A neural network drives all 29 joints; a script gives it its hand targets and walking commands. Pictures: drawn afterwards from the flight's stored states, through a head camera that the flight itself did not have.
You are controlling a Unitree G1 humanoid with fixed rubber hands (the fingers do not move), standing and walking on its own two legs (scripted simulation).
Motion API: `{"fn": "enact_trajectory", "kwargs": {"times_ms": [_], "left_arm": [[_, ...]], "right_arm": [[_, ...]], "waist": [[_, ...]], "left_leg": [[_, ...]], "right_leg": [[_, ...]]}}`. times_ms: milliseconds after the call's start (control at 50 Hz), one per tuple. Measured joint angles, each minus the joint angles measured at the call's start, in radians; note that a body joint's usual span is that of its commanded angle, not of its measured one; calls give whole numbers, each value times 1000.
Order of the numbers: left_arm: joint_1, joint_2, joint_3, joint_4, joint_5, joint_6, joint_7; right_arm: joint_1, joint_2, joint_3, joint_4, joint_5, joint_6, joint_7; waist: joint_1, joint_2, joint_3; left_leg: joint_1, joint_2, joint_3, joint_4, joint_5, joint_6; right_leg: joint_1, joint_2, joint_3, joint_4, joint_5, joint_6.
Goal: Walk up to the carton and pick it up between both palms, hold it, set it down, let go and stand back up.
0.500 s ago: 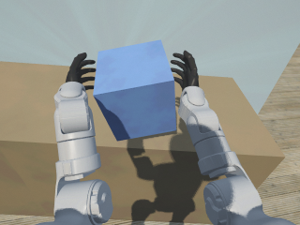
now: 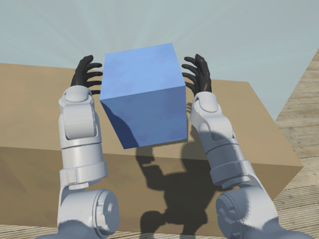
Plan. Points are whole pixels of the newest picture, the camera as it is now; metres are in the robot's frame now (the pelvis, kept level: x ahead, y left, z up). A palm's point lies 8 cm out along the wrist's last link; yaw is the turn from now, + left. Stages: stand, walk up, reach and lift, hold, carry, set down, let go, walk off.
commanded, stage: hold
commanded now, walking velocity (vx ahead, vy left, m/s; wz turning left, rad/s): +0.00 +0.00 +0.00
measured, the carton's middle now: (147, 97) +0.43 +0.00 +0.18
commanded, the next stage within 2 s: none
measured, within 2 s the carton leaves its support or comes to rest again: neither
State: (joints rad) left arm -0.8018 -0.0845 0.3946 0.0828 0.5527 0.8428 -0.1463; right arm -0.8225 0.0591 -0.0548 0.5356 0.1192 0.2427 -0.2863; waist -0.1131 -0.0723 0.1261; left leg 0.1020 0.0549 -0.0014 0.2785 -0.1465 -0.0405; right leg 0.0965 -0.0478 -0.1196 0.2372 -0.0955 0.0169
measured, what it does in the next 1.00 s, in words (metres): stands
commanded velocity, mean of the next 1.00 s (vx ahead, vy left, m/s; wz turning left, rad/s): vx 0.00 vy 0.00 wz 0.00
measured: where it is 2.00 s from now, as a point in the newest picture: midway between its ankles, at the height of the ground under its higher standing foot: outside the picture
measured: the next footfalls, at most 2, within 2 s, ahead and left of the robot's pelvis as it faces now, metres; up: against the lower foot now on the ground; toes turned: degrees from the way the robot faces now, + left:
none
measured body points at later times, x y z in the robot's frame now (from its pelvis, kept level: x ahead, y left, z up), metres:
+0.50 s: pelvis +0.00 +0.00 +0.00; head -0.05 +0.03 +0.45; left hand +0.38 +0.15 +0.24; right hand +0.38 -0.12 +0.25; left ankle +0.02 +0.14 -0.75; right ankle +0.04 -0.13 -0.75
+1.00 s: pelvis +0.00 +0.00 +0.00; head -0.05 +0.02 +0.45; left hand +0.38 +0.15 +0.24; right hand +0.38 -0.12 +0.25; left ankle +0.03 +0.14 -0.75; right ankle +0.04 -0.13 -0.75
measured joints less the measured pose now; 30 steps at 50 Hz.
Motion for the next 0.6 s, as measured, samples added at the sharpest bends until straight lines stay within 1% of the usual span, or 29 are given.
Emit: {"fn": "enact_trajectory", "kwargs": {"times_ms": [140, 240, 400, 600], "left_arm": [[7, -1, -3, -13, -2, 0, -1], [9, -3, 1, -12, 4, 4, -6], [31, -9, -11, -42, -2, 6, -1], [19, -7, -9, -19, -1, 4, 1]], "right_arm": [[5, -3, 10, -17, 11, 3, -8], [3, -4, 12, -9, 11, 5, -7], [21, -7, 26, -32, 20, 2, -11], [14, -5, 10, -13, 7, 1, 0]], "waist": [[-3, 2, -2], [-3, 1, 1], [-7, 0, 4], [-6, -5, 6]], "left_leg": [[4, 2, -2, 1, -3, -2], [11, 2, -1, 0, -5, -1], [15, 0, 0, 4, -7, 1], [9, -3, 3, -1, 0, 3]], "right_leg": [[7, 2, -2, -3, -4, -1], [16, 3, -1, -4, -5, 0], [25, 1, -1, -10, -4, 2], [14, -1, 2, -3, -3, 2]]}}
